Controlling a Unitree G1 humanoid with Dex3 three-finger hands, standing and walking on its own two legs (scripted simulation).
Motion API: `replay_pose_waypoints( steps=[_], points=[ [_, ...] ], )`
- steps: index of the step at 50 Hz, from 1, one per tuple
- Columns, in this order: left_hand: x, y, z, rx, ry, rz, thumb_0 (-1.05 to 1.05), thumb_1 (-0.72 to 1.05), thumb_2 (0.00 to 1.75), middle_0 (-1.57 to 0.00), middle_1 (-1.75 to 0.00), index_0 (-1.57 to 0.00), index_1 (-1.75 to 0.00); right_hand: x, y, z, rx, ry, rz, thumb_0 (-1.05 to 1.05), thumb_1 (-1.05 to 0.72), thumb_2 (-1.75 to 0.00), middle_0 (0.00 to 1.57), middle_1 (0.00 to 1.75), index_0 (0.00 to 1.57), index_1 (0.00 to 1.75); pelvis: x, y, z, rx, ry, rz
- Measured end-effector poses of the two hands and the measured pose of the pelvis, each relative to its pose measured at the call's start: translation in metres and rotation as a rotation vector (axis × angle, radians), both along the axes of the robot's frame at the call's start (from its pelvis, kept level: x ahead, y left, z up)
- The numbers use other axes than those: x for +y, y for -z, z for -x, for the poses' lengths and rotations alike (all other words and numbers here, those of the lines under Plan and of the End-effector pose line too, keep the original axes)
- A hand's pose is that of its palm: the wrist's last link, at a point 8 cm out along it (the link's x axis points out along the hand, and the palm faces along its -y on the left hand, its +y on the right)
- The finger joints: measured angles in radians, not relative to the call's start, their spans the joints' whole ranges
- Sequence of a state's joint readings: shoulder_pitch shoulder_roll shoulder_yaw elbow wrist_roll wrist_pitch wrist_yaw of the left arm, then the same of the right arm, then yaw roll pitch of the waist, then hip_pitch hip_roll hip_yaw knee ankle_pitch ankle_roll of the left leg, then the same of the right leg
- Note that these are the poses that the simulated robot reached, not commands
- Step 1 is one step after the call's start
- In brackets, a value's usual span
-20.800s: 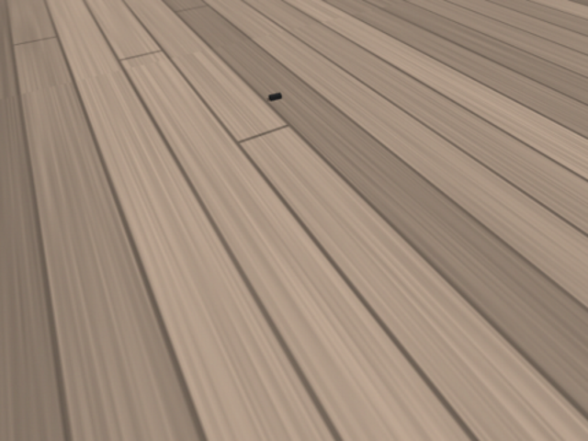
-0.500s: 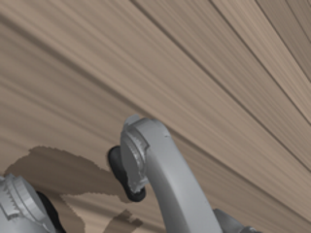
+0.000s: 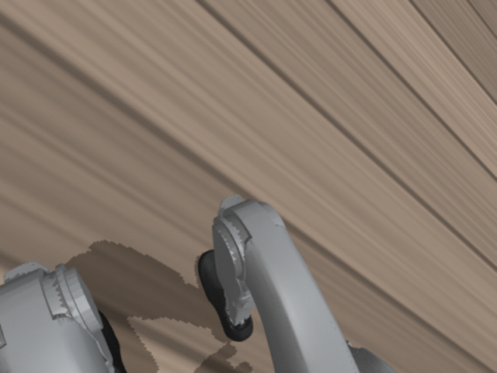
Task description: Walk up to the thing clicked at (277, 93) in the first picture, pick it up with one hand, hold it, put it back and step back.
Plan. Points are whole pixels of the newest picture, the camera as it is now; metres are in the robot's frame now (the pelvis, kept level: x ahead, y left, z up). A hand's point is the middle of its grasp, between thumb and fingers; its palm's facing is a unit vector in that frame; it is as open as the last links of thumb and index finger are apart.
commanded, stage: settle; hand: left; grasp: from above
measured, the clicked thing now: out of the picture +0.47 +0.34 -0.26
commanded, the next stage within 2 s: lift in 0.34 s
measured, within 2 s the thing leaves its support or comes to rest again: neither
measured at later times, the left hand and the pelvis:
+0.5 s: hand out of the picture +0.45 +0.32 -0.17, palm faces -0.29 -0.29 -0.91, open 6.6 cm; pelvis +0.00 -0.01 +0.00, yaw +5 degrees
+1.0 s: hand out of the picture +0.39 +0.33 -0.05, palm faces -0.30 -0.29 -0.91, open 6.4 cm; pelvis +0.00 -0.01 +0.06, yaw +10 degrees
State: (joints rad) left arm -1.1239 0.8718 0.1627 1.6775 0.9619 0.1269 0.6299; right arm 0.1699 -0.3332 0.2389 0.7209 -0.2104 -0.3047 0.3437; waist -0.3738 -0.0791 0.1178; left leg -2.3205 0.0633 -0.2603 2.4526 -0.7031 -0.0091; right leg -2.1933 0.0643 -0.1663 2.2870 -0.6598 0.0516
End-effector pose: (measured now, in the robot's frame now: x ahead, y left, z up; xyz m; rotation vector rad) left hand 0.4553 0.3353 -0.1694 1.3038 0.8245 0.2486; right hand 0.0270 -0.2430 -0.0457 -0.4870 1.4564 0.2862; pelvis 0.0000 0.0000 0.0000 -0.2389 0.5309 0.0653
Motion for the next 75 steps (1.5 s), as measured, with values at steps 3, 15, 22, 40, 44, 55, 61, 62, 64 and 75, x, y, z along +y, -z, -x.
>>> replay_pose_waypoints(
  steps=[3, 15, 22, 40, 44, 55, 61, 62, 64, 75],
  points=[
    [0.002, -0.013, 0.002, 0.024, 0.003, -0.003, 0.01, 0.49, 0.1, -1.0, -0.27, -1.01, -0.2, -0.003, 0.005, -0.002, -0.023, 0.024, -0.005, 0.0, -0.9, -0.9, 0.19, 0.3, 0.19, 0.29, 0.001, 0.0, -0.001, 0.013, -0.004, -0.006],
    [-0.007, -0.04, 0.012, 0.047, 0.041, 0.009, 0.01, 0.49, 0.08, -1.03, -0.22, -1.04, -0.17, -0.013, 0.024, -0.007, -0.063, 0.056, -0.025, 0.0, -0.9, -0.9, 0.2, 0.3, 0.19, 0.29, -0.005, 0.002, 0.002, 0.026, -0.025, -0.057],
    [-0.011, -0.053, 0.009, 0.019, 0.011, 0.0, 0.01, 0.49, 0.09, -1.03, -0.22, -1.03, -0.17, -0.02, 0.031, -0.014, -0.062, 0.061, -0.023, 0.0, -0.89, -0.9, 0.19, 0.3, 0.19, 0.29, -0.009, -0.001, 0.001, 0.051, -0.03, -0.082],
    [-0.004, -0.117, 0.025, 0.049, -0.013, 0.02, 0.01, 0.53, 0.01, -1.05, -0.17, -1.06, -0.11, -0.027, 0.04, -0.04, -0.103, 0.155, -0.031, 0.0, -0.91, -0.9, 0.19, 0.3, 0.19, 0.29, -0.013, -0.021, -0.004, 0.083, -0.053, -0.122],
    [-0.003, -0.14, 0.038, 0.036, -0.002, 0.018, 0.01, 0.53, 0.0, -1.05, -0.16, -1.06, -0.1, -0.025, 0.032, -0.05, -0.131, 0.165, -0.034, 0.0, -0.91, -0.9, 0.19, 0.3, 0.19, 0.29, -0.013, -0.034, -0.002, 0.081, -0.064, -0.13],
    [-0.003, -0.216, 0.08, 0.022, 0.022, 0.014, 0.01, 0.52, 0.06, -1.03, -0.16, -1.04, -0.12, -0.02, -0.02, -0.089, -0.274, 0.19, -0.017, 0.0, -0.9, -0.9, 0.2, 0.3, 0.19, 0.29, -0.014, -0.091, 0.004, 0.066, -0.085, -0.139],
    [-0.009, -0.265, 0.098, 0.015, 0.031, 0.021, 0.01, 0.52, 0.09, -1.02, -0.16, -1.03, -0.13, -0.016, -0.066, -0.111, -0.351, 0.209, 0.006, 0.0, -0.9, -0.9, 0.2, 0.3, 0.2, 0.29, -0.014, -0.135, 0.004, 0.039, -0.1, -0.145],
    [-0.011, -0.274, 0.101, 0.016, 0.031, 0.02, 0.01, 0.52, 0.09, -1.02, -0.16, -1.03, -0.13, -0.015, -0.074, -0.114, -0.362, 0.214, 0.009, 0.0, -0.9, -0.9, 0.2, 0.3, 0.2, 0.29, -0.014, -0.144, 0.003, 0.033, -0.102, -0.147],
    [-0.014, -0.292, 0.106, 0.02, 0.028, 0.02, 0.01, 0.52, 0.1, -1.02, -0.16, -1.02, -0.13, -0.013, -0.092, -0.121, -0.382, 0.223, 0.013, 0.0, -0.9, -0.9, 0.2, 0.3, 0.2, 0.29, -0.014, -0.162, 0.001, 0.019, -0.108, -0.152],
    [-0.028, -0.393, 0.127, 0.049, 0.005, 0.033, 0.01, 0.51, 0.11, -1.03, -0.16, -1.02, -0.13, -0.001, -0.191, -0.151, -0.474, 0.265, 0.009, 0.0, -0.89, -0.9, 0.2, 0.3, 0.2, 0.3, -0.013, -0.259, -0.02, -0.075, -0.128, -0.187]
  ],
)
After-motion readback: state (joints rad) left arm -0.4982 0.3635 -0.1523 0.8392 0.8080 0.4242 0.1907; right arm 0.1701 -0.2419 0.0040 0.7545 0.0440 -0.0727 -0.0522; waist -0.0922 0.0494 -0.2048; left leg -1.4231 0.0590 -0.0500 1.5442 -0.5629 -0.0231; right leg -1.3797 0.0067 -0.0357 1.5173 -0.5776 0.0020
